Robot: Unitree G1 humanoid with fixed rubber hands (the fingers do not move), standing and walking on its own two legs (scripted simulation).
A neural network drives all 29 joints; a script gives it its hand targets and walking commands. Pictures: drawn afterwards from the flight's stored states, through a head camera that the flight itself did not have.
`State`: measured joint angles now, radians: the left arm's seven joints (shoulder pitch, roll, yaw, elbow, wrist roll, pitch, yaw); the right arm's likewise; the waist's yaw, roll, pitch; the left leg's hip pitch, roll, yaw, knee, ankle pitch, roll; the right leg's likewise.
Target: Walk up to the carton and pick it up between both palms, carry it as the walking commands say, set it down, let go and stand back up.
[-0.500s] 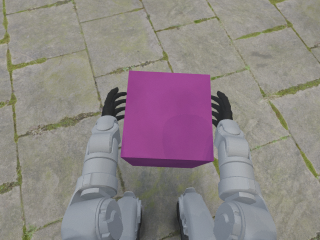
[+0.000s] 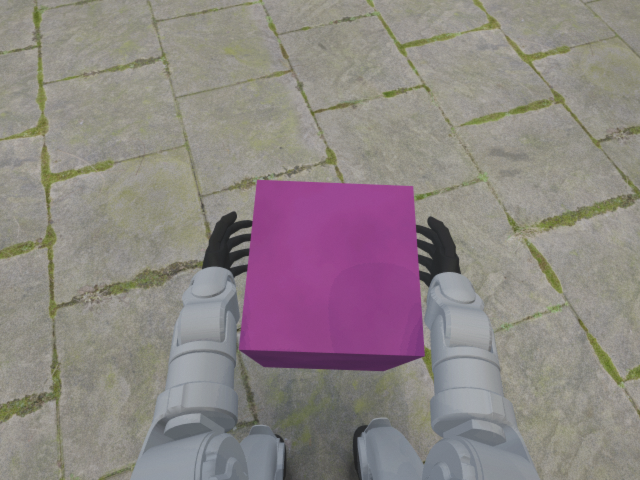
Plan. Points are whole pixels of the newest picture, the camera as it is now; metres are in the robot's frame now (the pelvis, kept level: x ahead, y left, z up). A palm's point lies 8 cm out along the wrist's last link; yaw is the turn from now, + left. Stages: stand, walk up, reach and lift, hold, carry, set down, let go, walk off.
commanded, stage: reach and lift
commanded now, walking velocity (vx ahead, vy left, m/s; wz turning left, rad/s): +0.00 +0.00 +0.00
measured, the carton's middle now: (328, 288) +0.37 -0.02 -0.10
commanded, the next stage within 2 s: none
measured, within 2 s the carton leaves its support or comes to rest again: neither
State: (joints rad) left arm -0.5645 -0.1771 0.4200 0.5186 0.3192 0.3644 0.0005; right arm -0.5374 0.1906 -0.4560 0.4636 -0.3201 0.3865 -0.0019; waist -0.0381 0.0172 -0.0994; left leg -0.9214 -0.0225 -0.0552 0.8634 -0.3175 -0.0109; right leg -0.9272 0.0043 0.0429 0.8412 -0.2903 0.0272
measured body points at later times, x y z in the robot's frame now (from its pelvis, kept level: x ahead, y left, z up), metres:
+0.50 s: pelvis +0.02 +0.00 +0.04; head +0.08 +0.00 +0.49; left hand +0.37 +0.12 +0.03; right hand +0.35 -0.17 +0.03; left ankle +0.04 +0.12 -0.69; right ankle +0.05 -0.13 -0.69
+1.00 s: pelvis +0.03 +0.00 +0.06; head +0.00 +0.00 +0.51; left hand +0.35 +0.13 +0.10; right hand +0.34 -0.16 +0.10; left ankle +0.04 +0.12 -0.69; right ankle +0.05 -0.14 -0.69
